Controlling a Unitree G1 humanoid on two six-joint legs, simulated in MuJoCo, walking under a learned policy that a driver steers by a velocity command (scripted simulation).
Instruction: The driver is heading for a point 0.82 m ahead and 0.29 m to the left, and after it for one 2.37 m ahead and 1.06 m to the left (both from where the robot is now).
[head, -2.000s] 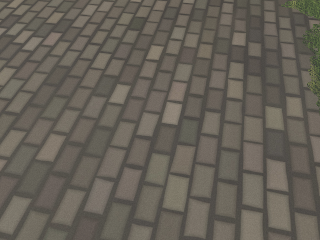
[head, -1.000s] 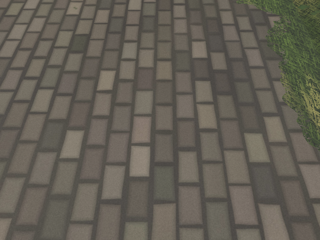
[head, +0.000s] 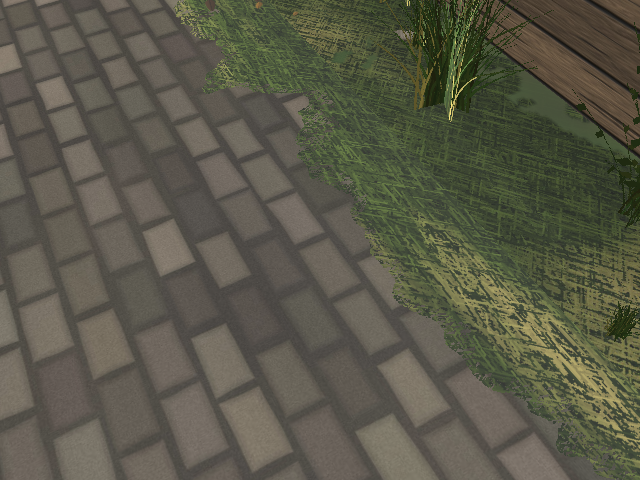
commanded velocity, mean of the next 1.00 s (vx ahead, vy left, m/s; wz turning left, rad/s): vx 0.12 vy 0.00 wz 0.46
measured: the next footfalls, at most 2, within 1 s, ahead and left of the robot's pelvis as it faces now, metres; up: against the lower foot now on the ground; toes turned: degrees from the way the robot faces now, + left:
left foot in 0.34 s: +0.26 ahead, +0.11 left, +0.00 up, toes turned +12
right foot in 0.84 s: +0.25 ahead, -0.08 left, +0.00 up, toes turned +32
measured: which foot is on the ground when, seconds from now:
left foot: up 0.00-0.32, down 0.34-0.84, up 0.86-1.00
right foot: down 0.00-0.34, up 0.36-0.82, down 0.84-1.00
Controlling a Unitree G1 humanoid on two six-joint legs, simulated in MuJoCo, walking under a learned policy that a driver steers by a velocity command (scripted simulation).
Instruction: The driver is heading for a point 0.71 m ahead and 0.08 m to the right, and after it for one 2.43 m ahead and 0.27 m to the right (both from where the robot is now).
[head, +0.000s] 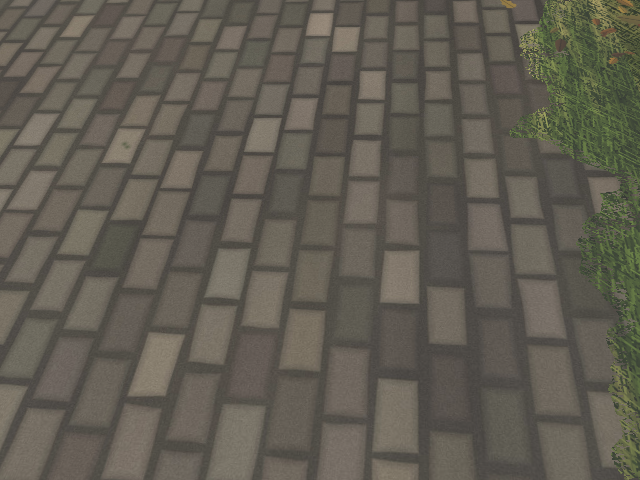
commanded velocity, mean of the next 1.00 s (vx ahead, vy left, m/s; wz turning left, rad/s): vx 0.42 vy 0.00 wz -0.09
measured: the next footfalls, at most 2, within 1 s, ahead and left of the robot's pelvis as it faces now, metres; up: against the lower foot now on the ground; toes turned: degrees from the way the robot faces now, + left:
left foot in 0.32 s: +0.12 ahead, +0.14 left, +0.00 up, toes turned +7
right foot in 0.80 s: +0.46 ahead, -0.02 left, +0.00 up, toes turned -7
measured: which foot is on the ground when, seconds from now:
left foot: up 0.00-0.30, down 0.32-0.82, up 0.84-1.00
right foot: down 0.00-0.32, up 0.34-0.78, down 0.80-1.00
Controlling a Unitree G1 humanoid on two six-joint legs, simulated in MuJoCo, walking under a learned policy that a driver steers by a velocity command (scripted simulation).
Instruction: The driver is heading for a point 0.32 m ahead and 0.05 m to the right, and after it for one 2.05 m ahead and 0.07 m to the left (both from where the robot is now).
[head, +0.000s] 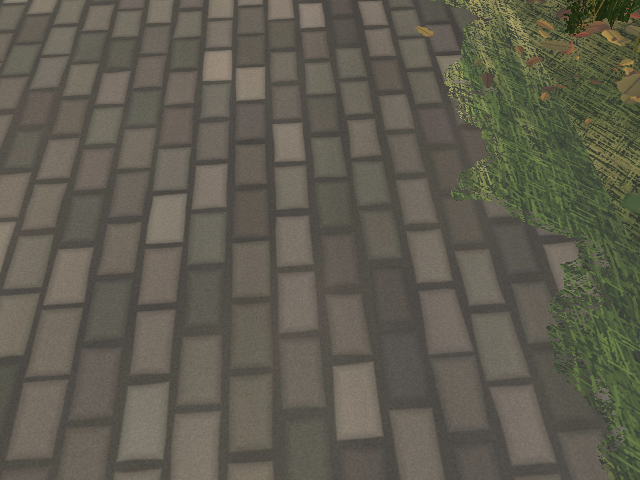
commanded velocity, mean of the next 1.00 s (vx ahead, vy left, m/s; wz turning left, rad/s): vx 0.18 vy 0.00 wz -0.23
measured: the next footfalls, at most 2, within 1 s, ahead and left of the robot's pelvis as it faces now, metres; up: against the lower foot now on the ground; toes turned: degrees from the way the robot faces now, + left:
left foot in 0.34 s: +0.37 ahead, +0.10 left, +0.00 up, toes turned -14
right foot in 0.74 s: +0.25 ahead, -0.09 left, +0.00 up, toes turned -16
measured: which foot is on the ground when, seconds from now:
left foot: up 0.00-0.32, down 0.34-0.76, up 0.78-1.00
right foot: down 0.00-0.34, up 0.36-0.72, down 0.74-1.00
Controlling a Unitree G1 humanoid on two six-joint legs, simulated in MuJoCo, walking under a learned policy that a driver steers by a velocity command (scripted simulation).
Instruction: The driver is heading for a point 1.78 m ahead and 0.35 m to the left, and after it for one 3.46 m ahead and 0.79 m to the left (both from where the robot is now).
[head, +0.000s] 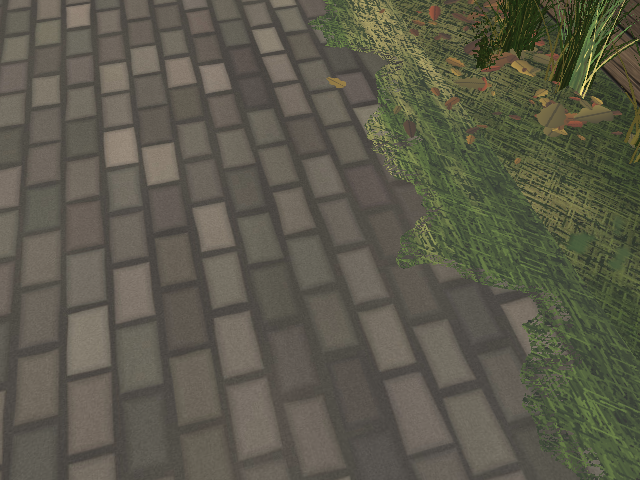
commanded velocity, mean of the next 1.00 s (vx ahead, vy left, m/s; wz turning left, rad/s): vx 0.12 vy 0.00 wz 0.43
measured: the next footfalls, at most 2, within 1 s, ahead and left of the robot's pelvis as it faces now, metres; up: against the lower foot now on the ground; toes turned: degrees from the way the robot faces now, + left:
left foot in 0.08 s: +0.02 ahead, +0.10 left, +0.00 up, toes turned +5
right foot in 0.60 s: +0.08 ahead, -0.08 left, +0.00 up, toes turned +27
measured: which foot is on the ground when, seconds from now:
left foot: up 0.00-0.06, down 0.08-0.60, up 0.62-1.00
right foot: down 0.00-0.08, up 0.10-0.58, down 0.60-1.00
